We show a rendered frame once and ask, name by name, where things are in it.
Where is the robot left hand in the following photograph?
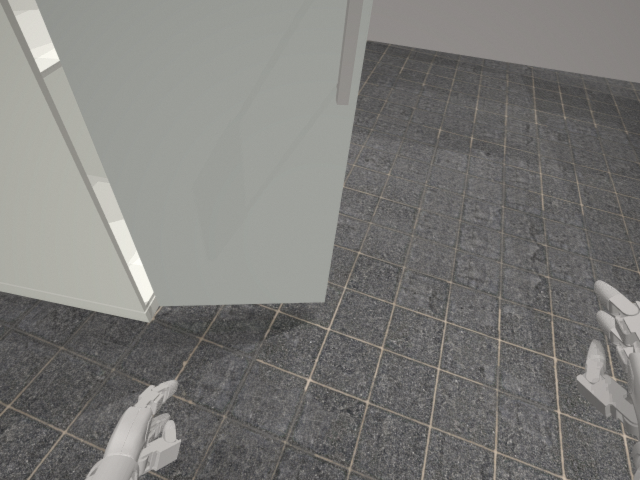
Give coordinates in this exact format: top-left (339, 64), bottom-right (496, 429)
top-left (103, 380), bottom-right (181, 477)

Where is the left robot forearm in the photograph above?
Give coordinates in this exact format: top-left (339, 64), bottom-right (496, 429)
top-left (85, 455), bottom-right (139, 480)

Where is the fridge door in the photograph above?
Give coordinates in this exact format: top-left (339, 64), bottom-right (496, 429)
top-left (35, 0), bottom-right (373, 306)

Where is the handle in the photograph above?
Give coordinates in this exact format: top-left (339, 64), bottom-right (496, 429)
top-left (336, 0), bottom-right (363, 105)

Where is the robot right hand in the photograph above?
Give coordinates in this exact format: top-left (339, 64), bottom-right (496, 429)
top-left (577, 280), bottom-right (640, 441)

